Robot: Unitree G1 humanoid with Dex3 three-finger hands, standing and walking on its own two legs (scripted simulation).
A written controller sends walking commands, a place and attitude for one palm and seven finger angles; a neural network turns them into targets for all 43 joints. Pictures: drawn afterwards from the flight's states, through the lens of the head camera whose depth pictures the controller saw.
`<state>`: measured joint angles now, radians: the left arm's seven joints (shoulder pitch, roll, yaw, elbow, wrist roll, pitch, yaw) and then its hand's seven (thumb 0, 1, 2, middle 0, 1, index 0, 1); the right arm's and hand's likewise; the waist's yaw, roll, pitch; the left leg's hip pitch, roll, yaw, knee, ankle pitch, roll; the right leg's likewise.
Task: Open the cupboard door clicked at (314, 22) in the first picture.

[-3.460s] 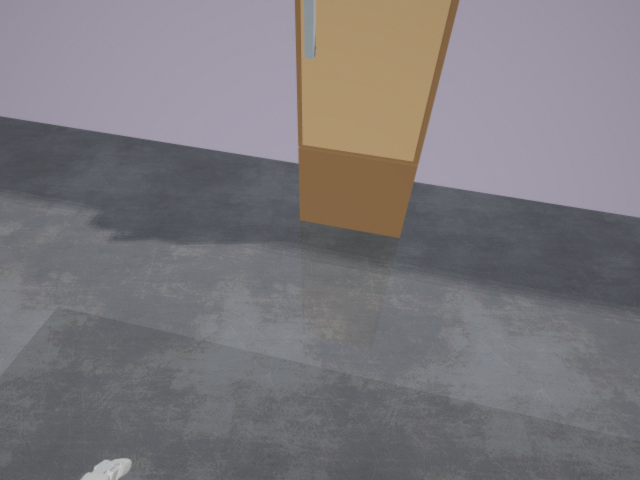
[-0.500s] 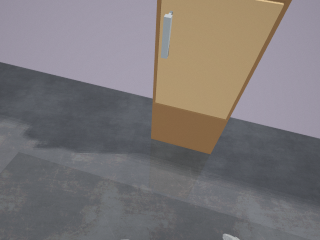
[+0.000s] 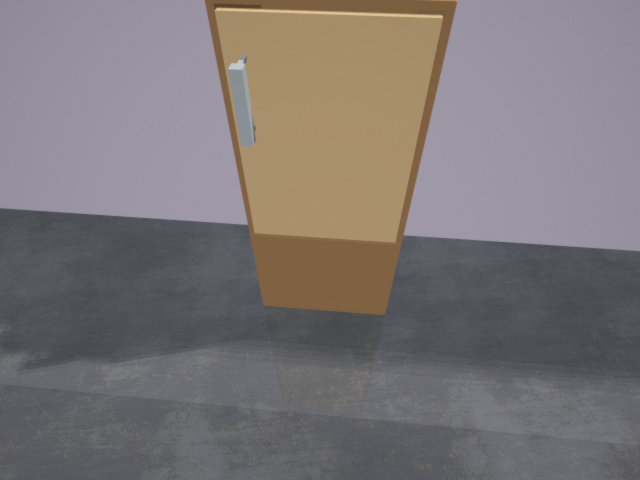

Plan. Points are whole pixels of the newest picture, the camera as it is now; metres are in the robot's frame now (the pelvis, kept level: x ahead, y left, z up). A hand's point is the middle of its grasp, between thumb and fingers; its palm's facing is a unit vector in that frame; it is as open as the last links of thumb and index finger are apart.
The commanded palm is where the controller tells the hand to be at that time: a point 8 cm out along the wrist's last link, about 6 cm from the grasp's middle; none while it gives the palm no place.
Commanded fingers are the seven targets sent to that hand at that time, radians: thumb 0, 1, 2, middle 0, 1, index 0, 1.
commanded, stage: take the last steps up to it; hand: left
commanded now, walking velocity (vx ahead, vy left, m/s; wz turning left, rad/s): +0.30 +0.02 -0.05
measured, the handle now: (245, 102) +0.79 +0.21 +0.08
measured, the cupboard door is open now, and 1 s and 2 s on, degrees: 0 0 0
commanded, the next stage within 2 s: come to a stop and stand still in 0.60 s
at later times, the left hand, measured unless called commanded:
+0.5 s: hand (226, 438) +0.22 +0.17 -0.18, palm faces -0.05 -0.98 -0.19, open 7.3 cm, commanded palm none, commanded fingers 0.00 0.90 0.90 -0.20 -0.30 -0.20 -0.30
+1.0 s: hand (230, 427) +0.24 +0.17 -0.19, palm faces +0.09 -0.98 -0.17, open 7.3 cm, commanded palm none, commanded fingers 0.00 0.90 0.90 -0.20 -0.30 -0.20 -0.30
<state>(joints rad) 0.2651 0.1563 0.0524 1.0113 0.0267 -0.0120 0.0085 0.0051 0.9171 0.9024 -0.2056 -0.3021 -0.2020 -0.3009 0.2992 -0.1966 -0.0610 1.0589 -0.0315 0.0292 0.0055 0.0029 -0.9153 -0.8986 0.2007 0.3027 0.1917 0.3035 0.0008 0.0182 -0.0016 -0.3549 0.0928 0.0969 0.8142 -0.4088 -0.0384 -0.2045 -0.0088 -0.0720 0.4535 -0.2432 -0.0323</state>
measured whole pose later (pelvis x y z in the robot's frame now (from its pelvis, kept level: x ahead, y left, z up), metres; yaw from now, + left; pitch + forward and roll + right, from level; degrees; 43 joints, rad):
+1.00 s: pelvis +0.24 +0.00 -0.01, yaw -1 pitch -1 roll -1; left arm 0.27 0.15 0.04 1.06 0.01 0.03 0.04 0.00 0.92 0.90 -0.20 -0.30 -0.20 -0.30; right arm 0.11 -0.13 -0.02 1.00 -0.02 0.00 -0.03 0.00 -0.91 -0.90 0.20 0.30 0.19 0.30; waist 0.05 -0.03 0.09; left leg -0.32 0.06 0.11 0.55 -0.20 0.02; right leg -0.29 -0.04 -0.08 0.82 -0.53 0.02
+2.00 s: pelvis +0.19 -0.01 +0.00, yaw -1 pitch -2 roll +0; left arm 0.25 0.15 0.01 1.15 0.01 0.01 0.03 0.01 0.92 0.90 -0.20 -0.30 -0.20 -0.30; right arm 0.23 -0.16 0.00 1.12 -0.01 -0.01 -0.04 0.01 -0.94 -0.90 0.21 0.30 0.20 0.30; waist 0.02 -0.02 0.03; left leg -0.10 0.01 0.08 0.42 -0.29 0.01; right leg -0.15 -0.07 -0.05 0.42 -0.24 0.05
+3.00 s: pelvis +0.18 -0.05 -0.01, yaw +1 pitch -1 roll +0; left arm 0.31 0.13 0.02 1.09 0.02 -0.01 0.01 0.01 0.91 0.90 -0.21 -0.30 -0.20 -0.30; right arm 0.33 -0.18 0.00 1.10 -0.02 0.01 -0.01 0.00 -0.91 -0.90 0.20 0.30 0.19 0.30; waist 0.02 0.03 0.02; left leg -0.21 0.06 0.04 0.56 -0.35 0.00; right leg -0.23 -0.02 -0.09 0.53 -0.29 -0.02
